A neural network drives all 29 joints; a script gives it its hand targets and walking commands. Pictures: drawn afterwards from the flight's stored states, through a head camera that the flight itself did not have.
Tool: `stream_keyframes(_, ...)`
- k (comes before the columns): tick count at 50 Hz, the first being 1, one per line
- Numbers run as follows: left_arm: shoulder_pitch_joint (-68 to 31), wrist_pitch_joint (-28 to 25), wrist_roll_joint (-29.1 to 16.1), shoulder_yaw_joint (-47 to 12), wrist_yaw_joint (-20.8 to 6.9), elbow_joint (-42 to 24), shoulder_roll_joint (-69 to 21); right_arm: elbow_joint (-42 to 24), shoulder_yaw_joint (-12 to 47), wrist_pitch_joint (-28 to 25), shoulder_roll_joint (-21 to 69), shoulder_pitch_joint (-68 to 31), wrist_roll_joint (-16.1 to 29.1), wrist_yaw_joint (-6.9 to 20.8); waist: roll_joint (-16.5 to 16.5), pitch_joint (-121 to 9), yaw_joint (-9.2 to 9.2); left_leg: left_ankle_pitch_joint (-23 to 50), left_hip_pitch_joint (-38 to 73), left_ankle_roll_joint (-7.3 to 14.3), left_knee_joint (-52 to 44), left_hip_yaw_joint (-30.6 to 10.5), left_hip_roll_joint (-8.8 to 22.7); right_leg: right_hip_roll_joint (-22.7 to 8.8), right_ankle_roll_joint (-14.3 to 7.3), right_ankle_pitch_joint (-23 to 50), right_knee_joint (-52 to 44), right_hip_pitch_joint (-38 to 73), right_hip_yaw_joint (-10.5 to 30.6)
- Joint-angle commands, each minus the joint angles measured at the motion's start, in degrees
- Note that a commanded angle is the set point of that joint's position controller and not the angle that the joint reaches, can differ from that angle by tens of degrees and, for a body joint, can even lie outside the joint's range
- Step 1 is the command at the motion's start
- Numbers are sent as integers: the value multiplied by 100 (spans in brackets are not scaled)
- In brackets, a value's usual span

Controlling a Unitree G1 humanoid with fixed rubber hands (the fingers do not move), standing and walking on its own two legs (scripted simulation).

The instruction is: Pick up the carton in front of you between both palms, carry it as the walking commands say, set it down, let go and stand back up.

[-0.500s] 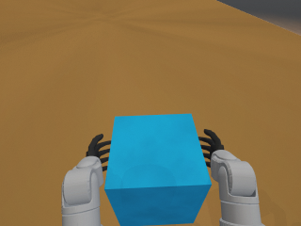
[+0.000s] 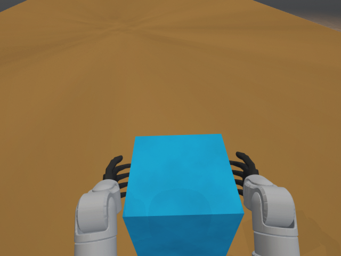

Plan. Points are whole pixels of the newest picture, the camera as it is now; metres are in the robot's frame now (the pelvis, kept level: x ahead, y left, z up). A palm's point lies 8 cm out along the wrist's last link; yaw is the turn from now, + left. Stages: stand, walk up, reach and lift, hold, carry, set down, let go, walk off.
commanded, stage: carry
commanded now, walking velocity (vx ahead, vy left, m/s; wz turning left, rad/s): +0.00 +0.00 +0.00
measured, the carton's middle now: (180, 199) +0.28 +0.00 +0.01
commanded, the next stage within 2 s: hold in 1.78 s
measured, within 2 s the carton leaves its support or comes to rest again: neither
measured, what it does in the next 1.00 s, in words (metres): shifts its weight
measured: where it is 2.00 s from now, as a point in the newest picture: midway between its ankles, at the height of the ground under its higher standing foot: outside the picture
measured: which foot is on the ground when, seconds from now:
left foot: down 0.00-1.00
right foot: down 0.00-1.00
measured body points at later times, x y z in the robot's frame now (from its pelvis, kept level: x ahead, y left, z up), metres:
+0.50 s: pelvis -0.02 +0.01 +0.00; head -0.06 +0.00 +0.44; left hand +0.25 +0.16 +0.07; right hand +0.25 -0.14 +0.07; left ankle -0.10 +0.11 -0.73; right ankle +0.04 -0.09 -0.73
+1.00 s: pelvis -0.06 +0.01 +0.00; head -0.09 +0.01 +0.45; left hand +0.24 +0.17 +0.03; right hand +0.25 -0.13 +0.03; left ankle -0.10 +0.11 -0.73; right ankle +0.04 -0.09 -0.73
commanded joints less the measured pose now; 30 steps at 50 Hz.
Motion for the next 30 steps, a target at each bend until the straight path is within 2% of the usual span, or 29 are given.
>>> stream_keyframes(1,-2595,10,-2433,-3990,-1449,-372,-5285,-356,4146,-59,5234,-2743,2541,1503,-345,-1434,10,2713,-98,-81,1,-239,400,-894,-49,4151,193,1579,835)
stream_keyframes(7,-2646,-5,-2535,-4137,-1454,-631,-5287,-446,4100,-118,5272,-2557,2469,1461,-194,-1451,3,3066,-3,-21,118,-266,428,-809,-45,3727,373,1356,752)
stream_keyframes(11,-2624,2,-2539,-4159,-1468,-683,-5246,-502,4106,-130,5255,-2521,2452,1455,-157,-1327,-3,2960,-70,25,102,-310,472,-778,-16,3159,368,1217,716)
stream_keyframes(19,-2370,-163,-2307,-4143,-1514,-280,-5286,-203,4185,-288,5298,-2398,2350,1539,-194,-936,-3,2272,-366,109,-99,-378,475,-781,38,2382,146,1072,732)
stream_keyframes(25,-2448,-606,-2025,-4016,-1519,37,-5209,107,4105,-729,5216,-2528,2138,1574,-191,-617,-4,1298,-631,181,-393,-463,471,-773,66,1416,-165,973,809)
stream_keyframes(30,-2397,-999,-1813,-3832,-1517,314,-5077,407,3895,-1135,5081,-2452,1897,1569,-180,-561,1,883,-750,228,-514,-500,459,-770,80,990,-320,951,854)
